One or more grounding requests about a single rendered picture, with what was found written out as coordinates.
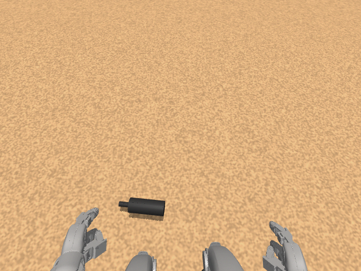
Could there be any left robot hand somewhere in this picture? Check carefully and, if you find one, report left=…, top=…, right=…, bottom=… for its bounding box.
left=61, top=208, right=107, bottom=263

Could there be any left robot arm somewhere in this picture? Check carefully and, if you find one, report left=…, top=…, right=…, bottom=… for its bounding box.
left=50, top=251, right=85, bottom=271

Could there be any bottle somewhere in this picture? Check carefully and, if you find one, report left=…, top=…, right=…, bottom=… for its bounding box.
left=118, top=198, right=165, bottom=216

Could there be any right robot hand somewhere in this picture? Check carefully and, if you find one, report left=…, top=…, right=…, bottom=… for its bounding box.
left=263, top=221, right=307, bottom=271

